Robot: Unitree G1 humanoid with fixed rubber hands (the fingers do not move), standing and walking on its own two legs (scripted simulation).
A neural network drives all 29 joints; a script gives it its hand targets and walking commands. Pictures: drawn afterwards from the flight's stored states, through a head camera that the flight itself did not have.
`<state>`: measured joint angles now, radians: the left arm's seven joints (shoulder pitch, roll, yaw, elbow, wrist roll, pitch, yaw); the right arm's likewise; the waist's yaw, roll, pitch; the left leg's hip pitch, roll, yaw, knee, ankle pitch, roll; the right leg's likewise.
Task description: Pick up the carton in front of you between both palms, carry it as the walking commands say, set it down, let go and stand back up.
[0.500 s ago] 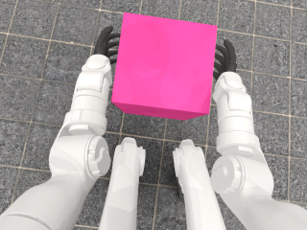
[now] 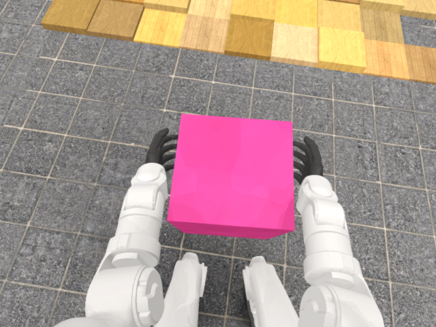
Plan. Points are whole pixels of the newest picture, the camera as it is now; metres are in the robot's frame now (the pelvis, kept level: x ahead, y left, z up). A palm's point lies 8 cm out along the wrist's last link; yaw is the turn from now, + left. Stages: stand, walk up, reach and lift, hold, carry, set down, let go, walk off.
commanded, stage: reach and lift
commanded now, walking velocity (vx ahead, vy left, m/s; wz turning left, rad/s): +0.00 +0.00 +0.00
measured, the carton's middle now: (230, 185) +0.39 +0.00 -0.13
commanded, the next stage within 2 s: hold in 1.68 s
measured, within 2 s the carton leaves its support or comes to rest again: neither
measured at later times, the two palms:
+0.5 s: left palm (131, 159) +0.35 +0.15 +0.10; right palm (357, 168) +0.34 -0.15 +0.11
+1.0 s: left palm (108, 162) +0.32 +0.15 +0.16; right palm (385, 163) +0.33 -0.15 +0.17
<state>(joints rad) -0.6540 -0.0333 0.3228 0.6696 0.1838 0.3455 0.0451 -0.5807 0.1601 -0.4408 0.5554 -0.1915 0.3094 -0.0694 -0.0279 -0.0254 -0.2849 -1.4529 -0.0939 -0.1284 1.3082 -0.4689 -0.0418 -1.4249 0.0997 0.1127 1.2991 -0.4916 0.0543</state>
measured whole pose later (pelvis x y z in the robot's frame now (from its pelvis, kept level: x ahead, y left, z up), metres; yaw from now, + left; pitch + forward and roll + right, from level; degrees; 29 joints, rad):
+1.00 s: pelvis +0.03 -0.01 +0.15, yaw +1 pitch -3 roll +0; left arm -0.31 -0.15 0.31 0.43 0.31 0.63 0.00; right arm -0.33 0.17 -0.29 0.44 -0.31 0.62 0.00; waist 0.00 -0.01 -0.03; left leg -0.19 -0.04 -0.15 0.43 -0.19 -0.02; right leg -0.17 0.04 0.14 0.43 -0.21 0.02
